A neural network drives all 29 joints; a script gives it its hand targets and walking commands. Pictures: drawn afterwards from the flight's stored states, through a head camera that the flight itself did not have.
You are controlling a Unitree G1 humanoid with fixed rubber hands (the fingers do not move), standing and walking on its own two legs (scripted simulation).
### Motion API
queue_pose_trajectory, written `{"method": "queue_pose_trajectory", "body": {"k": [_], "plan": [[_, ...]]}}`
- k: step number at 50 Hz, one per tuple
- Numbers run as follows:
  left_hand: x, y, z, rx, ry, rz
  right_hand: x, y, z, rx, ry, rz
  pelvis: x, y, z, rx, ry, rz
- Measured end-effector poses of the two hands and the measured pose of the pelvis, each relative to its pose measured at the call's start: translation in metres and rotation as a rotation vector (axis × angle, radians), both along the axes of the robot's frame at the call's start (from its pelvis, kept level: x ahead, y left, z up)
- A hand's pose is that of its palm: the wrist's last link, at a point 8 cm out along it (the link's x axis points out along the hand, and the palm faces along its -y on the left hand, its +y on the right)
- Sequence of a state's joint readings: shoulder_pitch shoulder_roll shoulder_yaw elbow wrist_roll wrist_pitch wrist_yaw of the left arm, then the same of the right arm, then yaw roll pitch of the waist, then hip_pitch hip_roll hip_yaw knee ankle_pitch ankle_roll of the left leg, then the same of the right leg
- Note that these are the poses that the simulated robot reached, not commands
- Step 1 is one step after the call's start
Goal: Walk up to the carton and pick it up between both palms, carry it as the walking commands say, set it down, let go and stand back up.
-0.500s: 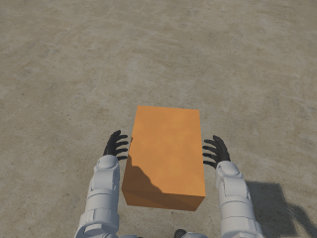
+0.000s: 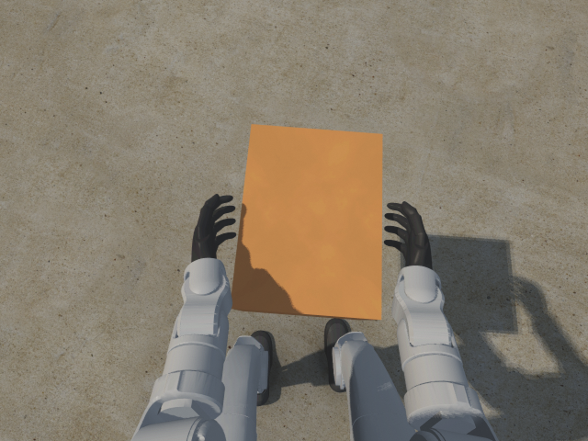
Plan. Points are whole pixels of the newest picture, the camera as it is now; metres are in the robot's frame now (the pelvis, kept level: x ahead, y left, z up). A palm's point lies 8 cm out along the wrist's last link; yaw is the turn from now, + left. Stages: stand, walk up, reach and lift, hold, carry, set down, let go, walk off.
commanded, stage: set down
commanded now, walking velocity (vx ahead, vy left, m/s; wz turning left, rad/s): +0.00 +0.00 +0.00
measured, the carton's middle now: (308, 227) +0.40 -0.01 -0.19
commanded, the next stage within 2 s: none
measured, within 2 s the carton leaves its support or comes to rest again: neither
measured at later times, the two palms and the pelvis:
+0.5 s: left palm (220, 236) +0.38 +0.14 -0.17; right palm (397, 251) +0.36 -0.16 -0.18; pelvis -0.01 +0.00 -0.04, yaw +0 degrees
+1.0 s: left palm (235, 229) +0.41 +0.13 -0.26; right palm (386, 240) +0.39 -0.16 -0.27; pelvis -0.03 -0.01 -0.12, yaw +1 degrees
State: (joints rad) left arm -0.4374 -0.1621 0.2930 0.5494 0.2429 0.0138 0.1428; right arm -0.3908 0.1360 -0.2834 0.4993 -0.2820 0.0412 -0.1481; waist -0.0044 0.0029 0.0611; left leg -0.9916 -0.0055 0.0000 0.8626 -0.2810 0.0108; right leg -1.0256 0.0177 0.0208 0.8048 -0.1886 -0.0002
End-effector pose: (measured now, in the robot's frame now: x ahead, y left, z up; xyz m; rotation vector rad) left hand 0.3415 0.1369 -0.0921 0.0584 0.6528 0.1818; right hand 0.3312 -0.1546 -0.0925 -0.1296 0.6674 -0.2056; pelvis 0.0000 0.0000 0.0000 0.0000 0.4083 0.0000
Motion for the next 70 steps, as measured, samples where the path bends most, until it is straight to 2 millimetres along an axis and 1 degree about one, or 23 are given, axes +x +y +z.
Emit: {"method": "queue_pose_trajectory", "body": {"k": [3, 7, 12, 16, 20, 24, 29, 33, 36, 42, 46, 55, 63, 70], "plan": [[0.003, -0.002, -0.007, 0.019, -0.005, -0.019, 0.003, -0.003, -0.008, -0.014, -0.01, 0.017, -0.008, -0.002, -0.009, 0.005, -0.008, 0.001], [0.01, -0.003, -0.011, 0.034, -0.008, -0.04, 0.004, -0.004, -0.015, -0.01, -0.013, 0.016, -0.014, -0.006, -0.014, 0.011, -0.03, 0.002], [0.015, -0.001, -0.019, 0.043, 0.019, -0.046, 0.005, -0.003, -0.027, 0.0, 0.022, 0.025, -0.013, -0.008, -0.019, 0.014, -0.036, 0.001], [0.023, 0.0, -0.03, 0.04, 0.027, -0.044, 0.014, -0.002, -0.04, 0.001, 0.036, 0.031, -0.011, -0.008, -0.026, 0.015, -0.017, 0.001], [0.033, 0.0, -0.047, 0.031, 0.022, -0.037, 0.022, -0.001, -0.055, -0.006, 0.034, 0.025, -0.008, -0.007, -0.033, 0.014, 0.027, 0.002], [0.038, 0.0, -0.07, 0.017, 0.032, -0.028, 0.026, -0.001, -0.078, -0.009, 0.045, 0.017, -0.006, -0.005, -0.042, 0.012, 0.082, 0.002], [0.04, -0.002, -0.099, 0.004, 0.061, -0.02, 0.024, -0.002, -0.107, -0.003, 0.076, 0.001, -0.006, -0.003, -0.053, 0.009, 0.145, 0.003], [0.039, -0.004, -0.116, -0.002, 0.074, -0.013, 0.026, -0.004, -0.122, -0.005, 0.083, 0.006, -0.008, -0.003, -0.062, 0.01, 0.174, 0.005], [0.043, -0.005, -0.126, -0.009, 0.064, -0.006, 0.032, -0.006, -0.13, -0.005, 0.065, 0.005, -0.012, -0.003, -0.07, 0.01, 0.189, 0.006], [0.058, -0.006, -0.138, 0.006, 0.012, -0.008, 0.049, -0.006, -0.144, 0.003, 0.011, 0.001, -0.02, -0.005, -0.091, 0.013, 0.208, 0.008], [0.066, -0.007, -0.148, 0.014, -0.009, -0.012, 0.057, -0.007, -0.155, 0.007, -0.007, -0.01, -0.025, -0.006, -0.103, 0.016, 0.224, 0.009], [0.08, -0.012, -0.185, 0.015, 0.005, -0.008, 0.069, -0.01, -0.194, 0.022, 0.009, -0.042, -0.028, -0.008, -0.134, 0.018, 0.266, 0.01], [0.093, -0.013, -0.212, 0.009, 0.0, 0.0, 0.084, -0.01, -0.221, 0.021, 0.005, -0.052, -0.025, -0.006, -0.156, 0.016, 0.3, 0.009], [0.099, -0.009, -0.237, 0.003, 0.001, 0.012, 0.095, -0.005, -0.243, 0.021, 0.006, -0.049, -0.028, -0.004, -0.178, 0.011, 0.323, 0.009]]}}
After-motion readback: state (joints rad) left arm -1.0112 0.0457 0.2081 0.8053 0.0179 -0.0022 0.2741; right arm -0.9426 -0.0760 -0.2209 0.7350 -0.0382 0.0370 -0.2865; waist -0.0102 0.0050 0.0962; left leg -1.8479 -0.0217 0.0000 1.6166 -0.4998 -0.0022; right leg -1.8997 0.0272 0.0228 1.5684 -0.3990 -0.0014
